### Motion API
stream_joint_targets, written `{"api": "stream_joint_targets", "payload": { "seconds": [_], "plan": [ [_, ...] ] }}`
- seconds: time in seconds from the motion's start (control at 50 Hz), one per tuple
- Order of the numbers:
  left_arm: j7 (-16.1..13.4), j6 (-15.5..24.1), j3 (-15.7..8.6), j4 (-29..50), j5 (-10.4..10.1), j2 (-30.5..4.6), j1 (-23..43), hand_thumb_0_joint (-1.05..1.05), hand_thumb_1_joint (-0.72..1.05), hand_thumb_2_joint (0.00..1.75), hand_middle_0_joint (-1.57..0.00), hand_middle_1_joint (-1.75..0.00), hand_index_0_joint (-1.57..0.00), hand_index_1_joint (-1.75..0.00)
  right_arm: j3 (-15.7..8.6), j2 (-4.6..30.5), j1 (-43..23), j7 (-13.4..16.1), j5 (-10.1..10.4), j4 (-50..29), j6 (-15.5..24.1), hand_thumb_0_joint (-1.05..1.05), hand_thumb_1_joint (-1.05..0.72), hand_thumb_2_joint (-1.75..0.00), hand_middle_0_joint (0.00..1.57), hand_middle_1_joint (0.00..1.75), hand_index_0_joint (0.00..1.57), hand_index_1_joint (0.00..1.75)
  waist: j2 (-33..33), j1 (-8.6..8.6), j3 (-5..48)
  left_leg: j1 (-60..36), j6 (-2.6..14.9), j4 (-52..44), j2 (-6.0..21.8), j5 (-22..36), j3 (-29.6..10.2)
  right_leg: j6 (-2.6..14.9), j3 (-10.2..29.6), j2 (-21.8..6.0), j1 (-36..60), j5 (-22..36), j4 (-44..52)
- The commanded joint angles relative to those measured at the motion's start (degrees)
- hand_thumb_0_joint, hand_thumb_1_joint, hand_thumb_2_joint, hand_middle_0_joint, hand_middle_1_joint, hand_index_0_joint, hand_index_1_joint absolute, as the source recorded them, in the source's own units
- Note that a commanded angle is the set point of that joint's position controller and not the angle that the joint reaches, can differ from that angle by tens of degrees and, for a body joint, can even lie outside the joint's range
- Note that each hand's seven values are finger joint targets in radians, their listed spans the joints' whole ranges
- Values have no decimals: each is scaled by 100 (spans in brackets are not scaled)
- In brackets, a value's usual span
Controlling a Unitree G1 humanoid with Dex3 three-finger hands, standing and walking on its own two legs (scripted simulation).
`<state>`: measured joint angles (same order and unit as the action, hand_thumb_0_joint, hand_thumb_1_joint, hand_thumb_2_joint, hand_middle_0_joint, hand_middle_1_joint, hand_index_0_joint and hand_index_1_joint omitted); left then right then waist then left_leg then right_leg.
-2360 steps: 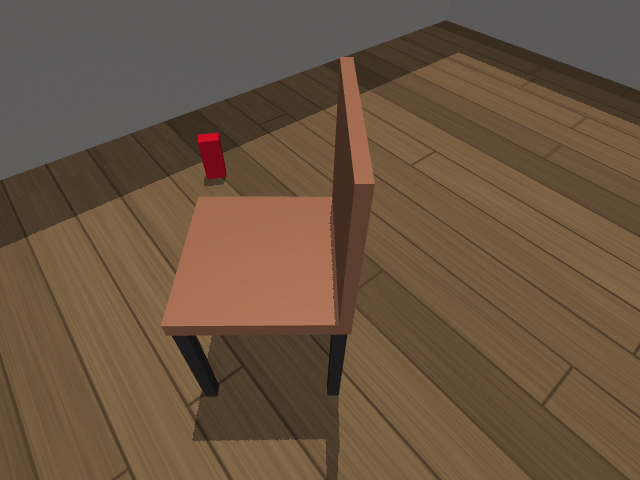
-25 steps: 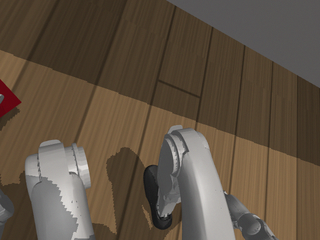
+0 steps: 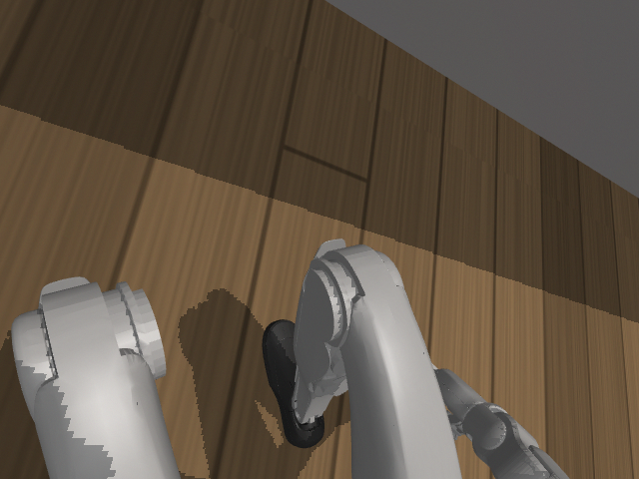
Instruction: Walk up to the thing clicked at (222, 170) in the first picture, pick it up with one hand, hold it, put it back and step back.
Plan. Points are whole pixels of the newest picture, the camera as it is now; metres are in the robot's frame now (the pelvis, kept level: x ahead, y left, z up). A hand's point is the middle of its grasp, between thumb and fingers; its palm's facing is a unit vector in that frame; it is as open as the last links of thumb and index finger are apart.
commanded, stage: lower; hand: left
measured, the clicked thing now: out of the picture +0.45 +0.34 -0.15
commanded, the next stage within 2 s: loosen in 0.76 s
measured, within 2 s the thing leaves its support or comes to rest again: rests again in 1.90 s
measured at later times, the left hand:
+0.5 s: hand out of the picture +0.43 +0.36 -0.17, palm faces +0.58 -0.81 -0.02, open 12.5 cm
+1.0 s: hand out of the picture +0.43 +0.36 -0.18, palm faces +0.59 -0.81 -0.01, open 12.4 cm
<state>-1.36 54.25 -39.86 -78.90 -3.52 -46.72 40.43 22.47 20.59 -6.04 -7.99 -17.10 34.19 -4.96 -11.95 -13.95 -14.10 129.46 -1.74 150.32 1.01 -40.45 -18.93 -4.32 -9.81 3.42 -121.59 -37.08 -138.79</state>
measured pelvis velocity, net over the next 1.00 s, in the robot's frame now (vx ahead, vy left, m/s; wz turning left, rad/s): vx -0.01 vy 0.01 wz -0.04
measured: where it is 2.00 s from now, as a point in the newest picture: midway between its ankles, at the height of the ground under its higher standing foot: (216, 439)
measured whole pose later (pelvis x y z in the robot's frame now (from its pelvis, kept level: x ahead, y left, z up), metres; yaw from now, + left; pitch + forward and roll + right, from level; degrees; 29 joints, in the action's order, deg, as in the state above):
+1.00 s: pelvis -0.01 +0.01 +0.00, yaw -3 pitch +14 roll -18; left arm -3.6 59.6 -38.6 -84.5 -3.7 -52.2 40.0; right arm 28.4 20.9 -10.2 -8.0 -20.0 31.2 -4.8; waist -15.4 -13.9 -17.2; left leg 128.0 -0.5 152.6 1.6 -41.3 -21.9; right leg -4.6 -12.1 4.9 -118.8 -36.2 -137.9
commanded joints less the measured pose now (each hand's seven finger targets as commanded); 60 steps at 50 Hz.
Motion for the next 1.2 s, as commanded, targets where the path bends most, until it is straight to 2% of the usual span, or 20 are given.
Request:
{"api": "stream_joint_targets", "payload": {
  "seconds": [0.0, 0.08, 0.18, 0.2, 0.28, 0.3, 0.36, 0.42, 0.46, 0.58, 0.74, 0.78, 0.8, 0.84, 0.86, 0.9, 0.96, 1.0, 1.06, 1.18],
  "plan": [
    [-18, 495, -76, 824, 97, -1662, 1131, 0, 12, 122, -116, -139, -120, -136, -537, 1973, 400, 123, -112, -105, -88, 0, -88, -90, 20, 30, 20, 30, 2942, -327, 3446, -2395, 27, -1788, 378, 774, 596, 480, -718, 131, 1611, 973, 947],
    [-92, 533, -241, 636, 7, -1652, 917, 0, 9, 122, -115, -137, -119, -135, -476, 2032, 328, 101, -130, -172, -87, 0, -88, -90, 20, 30, 20, 30, 2952, -310, 3480, -2503, 3, -1836, 383, 800, 513, 476, -811, 150, 1650, 999, 900],
    [-33, 598, -57, 605, -4, -1602, 1051, 0, 11, 124, -116, -139, -120, -137, -394, 2021, 307, 119, -159, -168, -55, 0, -88, -90, 20, 30, 20, 30, 2840, -478, 3442, -2409, 43, -1690, 390, 1003, 503, 436, -813, 179, 1809, 1247, 920],
    [-21, 602, -106, 626, 31, -1744, 1022, 0, 13, 123, -116, -138, -120, -136, -389, 2022, 306, 129, -165, -173, -55, 0, -88, -90, 20, 30, 20, 30, 2840, -424, 3461, -2401, 47, -1674, 395, 1047, 515, 440, -787, 185, 1845, 1274, 923],
    [-2, 635, 12, 618, 37, -1704, 1100, 0, 12, 123, -116, -138, -119, -136, -370, 2057, 208, 146, -184, -186, -49, 0, -88, -90, 20, 30, 20, 30, 2917, -477, 3287, -2375, 35, -1709, 409, 863, 473, 447, -844, 193, 1701, 1141, 913],
    [-33, 623, -96, 547, 26, -1757, 996, 0, 12, 123, -116, -138, -120, -136, -360, 2060, 267, 138, -197, -183, -45, 0, -88, -90, 20, 30, 20, 30, 2930, -442, 3347, -2412, 29, -1710, 412, 891, 471, 452, -849, 207, 1769, 1150, 924],
    [-66, 650, -98, 540, -22, -1706, 1014, 0, 11, 123, -116, -138, -120, -136, -323, 2071, 225, 132, -211, -203, -48, 0, -88, -90, 20, 30, 20, 30, 2952, -470, 3380, -2479, 15, -1706, 414, 965, 432, 438, -894, 214, 1815, 1212, 904],
    [-97, 673, -127, 511, 60, -1844, 929, 0, 11, 123, -116, -138, -120, -136, -308, 2092, 192, 126, -228, -226, -78, 0, -88, -90, 20, 30, 20, 30, 3067, -431, 3337, -2610, -30, -1787, 444, 1100, 377, 461, -929, 208, 1757, 1261, 843],
    [-68, 701, 2, 541, 83, -1770, 1012, 0, 14, 123, -117, -138, -120, -136, -316, 2099, 79, 132, -223, -259, -82, 0, -88, -90, 20, 30, 20, 30, 3070, -488, 3130, -2553, -32, -1829, 464, 907, 338, 468, -940, 202, 1576, 1124, 836],
    [-123, 742, -15, 440, 39, -1758, 1003, 0, 15, 123, -117, -137, -121, -135, -250, 2101, 58, 136, -268, -258, -64, 0, -87, -90, 20, 30, 20, 30, 2949, -543, 3154, -2489, 2, -1714, 454, 993, 353, 433, -954, 226, 1746, 1233, 893],
    [-163, 838, 127, 361, 134, -1819, 1005, 0, 17, 122, -118, -136, -121, -134, -191, 2108, -76, 124, -302, -293, -66, 0, -87, -89, 20, 30, 20, 30, 2981, -546, 3010, -2503, -18, -1772, 475, 857, 257, 436, -999, 238, 1652, 1121, 857],
    [-172, 857, 106, 300, 87, -1772, 986, 0, 14, 123, -118, -138, -122, -136, -169, 2112, -95, 125, -323, -314, -69, 0, -87, -90, 20, 30, 20, 30, 2983, -571, 3071, -2546, -23, -1735, 469, 934, 269, 419, -1016, 248, 1737, 1183, 871],
    [-152, 852, 214, 214, 69, -1597, 952, 0, 16, 123, -118, -137, -121, -136, -152, 2086, -128, 118, -331, -326, -62, 0, -87, -89, 20, 30, 20, 30, 2919, -590, 3019, -2488, -10, -1710, 468, 919, 281, 409, -1011, 254, 1762, 1198, 893],
    [-191, 867, 142, 215, 61, -1674, 957, 0, 17, 124, -117, -137, -121, -136, -155, 2132, -116, 120, -322, -327, -68, 0, -87, -89, 20, 30, 20, 30, 2882, -580, 2940, -2516, -23, -1780, 487, 879, 208, 414, -1043, 243, 1681, 1150, 879],
    [-198, 868, 138, 187, 76, -1786, 965, 0, 10, 116, -121, -132, -125, -130, -130, 2114, -118, 121, -326, -327, -74, 0, -87, -89, 20, 30, 20, 30, 2910, -569, 2952, -2441, -11, -1763, 478, 805, 229, 424, -1035, 262, 1691, 1078, 891],
    [-203, 867, 163, 205, 47, -1705, 983, 0, -1, 100, -106, -116, -111, -114, -124, 2107, -111, 127, -333, -325, -75, 0, -87, -88, 20, 30, 20, 30, 2931, -581, 3050, -2557, -13, -1735, 481, 923, 235, 423, -1021, 272, 1732, 1187, 890],
    [-217, 925, 146, 217, -48, -1654, 1058, 0, -6, 76, -93, -96, -98, -92, -109, 2123, -152, 125, -323, -360, -65, 0, -87, -88, 20, 30, 20, 30, 2856, -606, 2978, -2480, -6, -1742, 473, 862, 213, 410, -1050, 272, 1718, 1159, 906],
    [-217, 939, 144, 203, -12, -1761, 1060, 0, -11, 61, -86, -86, -90, -82, -94, 2107, -126, 126, -332, -335, -60, 0, -88, -88, 20, 30, 20, 30, 2905, -601, 3022, -2454, 4, -1719, 469, 841, 241, 420, -1031, 289, 1771, 1148, 912],
    [-202, 953, 233, 219, 35, -1747, 1127, 0, -32, 46, -63, -64, -66, -62, -99, 2108, -176, 137, -343, -341, -69, 0, -88, -89, 20, 30, 20, 30, 2915, -626, 2878, -2416, 4, -1743, 479, 735, 240, 418, -1037, 282, 1665, 1066, 928],
    [-225, 931, 210, 142, 24, -1684, 1025, 0, -49, 22, -42, -39, -45, -36, -94, 2134, -155, 134, -345, -361, -96, 0, -89, -89, 20, 30, 20, 30, 2986, -603, 2913, -2631, -47, -1832, 512, 835, 158, 428, -1072, 265, 1629, 1108, 875]
  ]
}}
